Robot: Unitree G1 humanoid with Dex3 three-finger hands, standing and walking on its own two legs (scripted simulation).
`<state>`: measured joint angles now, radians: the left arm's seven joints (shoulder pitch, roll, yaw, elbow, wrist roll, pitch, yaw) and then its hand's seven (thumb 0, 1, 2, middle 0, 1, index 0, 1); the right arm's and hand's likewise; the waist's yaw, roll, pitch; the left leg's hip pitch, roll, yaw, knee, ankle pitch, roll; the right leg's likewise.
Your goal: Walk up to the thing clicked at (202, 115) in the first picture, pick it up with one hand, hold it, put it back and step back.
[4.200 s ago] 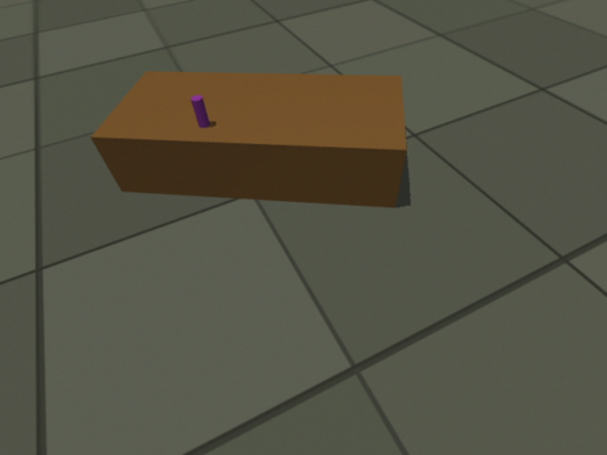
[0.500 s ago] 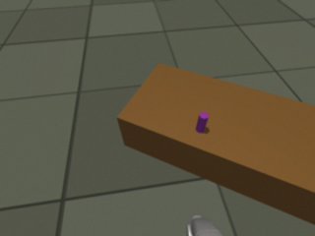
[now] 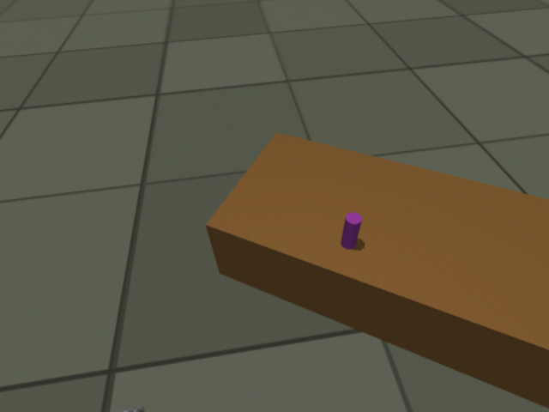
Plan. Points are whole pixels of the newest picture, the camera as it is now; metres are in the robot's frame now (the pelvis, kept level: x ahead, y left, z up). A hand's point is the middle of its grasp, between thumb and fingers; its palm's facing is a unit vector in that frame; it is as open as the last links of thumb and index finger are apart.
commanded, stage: walk up
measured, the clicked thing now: (350, 231) +0.71 -0.21 -0.37
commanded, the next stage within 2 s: stand in 1.68 s
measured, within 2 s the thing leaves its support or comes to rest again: neither
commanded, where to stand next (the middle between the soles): +0.11 -0.01 m, yaw +0 degrees
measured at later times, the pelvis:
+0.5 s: pelvis +0.04 +0.00 +0.01, yaw +2 degrees
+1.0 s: pelvis +0.06 -0.01 +0.01, yaw +2 degrees
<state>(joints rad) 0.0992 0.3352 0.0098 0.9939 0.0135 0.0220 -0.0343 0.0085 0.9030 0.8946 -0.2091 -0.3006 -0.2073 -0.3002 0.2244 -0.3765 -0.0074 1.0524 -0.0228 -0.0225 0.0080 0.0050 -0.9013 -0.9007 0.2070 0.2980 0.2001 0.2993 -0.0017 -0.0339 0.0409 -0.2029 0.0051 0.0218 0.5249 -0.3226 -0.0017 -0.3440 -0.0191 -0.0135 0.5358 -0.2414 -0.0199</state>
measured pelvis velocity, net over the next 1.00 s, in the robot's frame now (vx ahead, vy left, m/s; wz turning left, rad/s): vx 0.06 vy -0.01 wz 0.03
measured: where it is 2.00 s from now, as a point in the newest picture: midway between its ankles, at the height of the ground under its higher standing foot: outside the picture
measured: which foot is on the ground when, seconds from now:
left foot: down 0.00-1.00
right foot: down 0.00-1.00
